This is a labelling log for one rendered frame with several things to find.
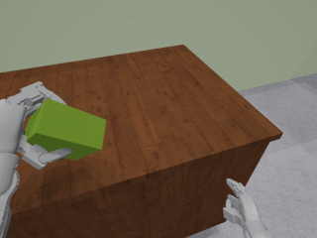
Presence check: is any sponge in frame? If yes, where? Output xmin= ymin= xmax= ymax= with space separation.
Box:
xmin=25 ymin=98 xmax=107 ymax=160

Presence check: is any left robot hand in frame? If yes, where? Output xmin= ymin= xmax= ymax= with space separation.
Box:
xmin=0 ymin=81 xmax=73 ymax=170

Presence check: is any left robot forearm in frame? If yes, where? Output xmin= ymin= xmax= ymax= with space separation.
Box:
xmin=0 ymin=152 xmax=21 ymax=238

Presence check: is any table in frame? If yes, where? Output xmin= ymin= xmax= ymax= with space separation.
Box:
xmin=0 ymin=45 xmax=283 ymax=238

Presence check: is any right robot hand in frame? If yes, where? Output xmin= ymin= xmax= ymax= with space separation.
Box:
xmin=223 ymin=178 xmax=262 ymax=228

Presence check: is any right robot forearm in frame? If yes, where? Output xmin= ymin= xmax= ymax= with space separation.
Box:
xmin=243 ymin=219 xmax=274 ymax=238

